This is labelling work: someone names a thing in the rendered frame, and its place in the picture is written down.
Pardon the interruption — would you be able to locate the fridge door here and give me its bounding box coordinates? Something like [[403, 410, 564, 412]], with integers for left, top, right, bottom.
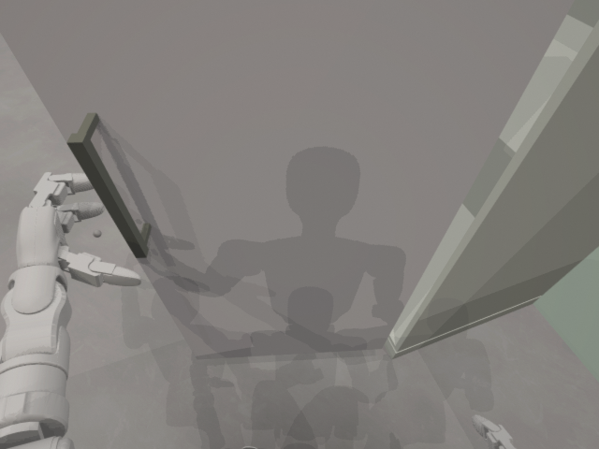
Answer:
[[0, 0, 575, 359]]

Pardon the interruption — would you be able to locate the right robot hand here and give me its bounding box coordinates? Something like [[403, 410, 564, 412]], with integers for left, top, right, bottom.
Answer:
[[472, 414, 516, 449]]

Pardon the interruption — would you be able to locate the handle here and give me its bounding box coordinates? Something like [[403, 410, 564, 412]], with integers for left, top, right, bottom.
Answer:
[[67, 113, 152, 258]]

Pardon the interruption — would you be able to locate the left robot hand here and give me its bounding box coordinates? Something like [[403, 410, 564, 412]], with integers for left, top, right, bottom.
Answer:
[[16, 172, 141, 287]]

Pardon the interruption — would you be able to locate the left robot forearm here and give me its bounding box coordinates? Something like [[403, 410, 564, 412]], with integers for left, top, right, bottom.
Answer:
[[0, 265, 72, 449]]

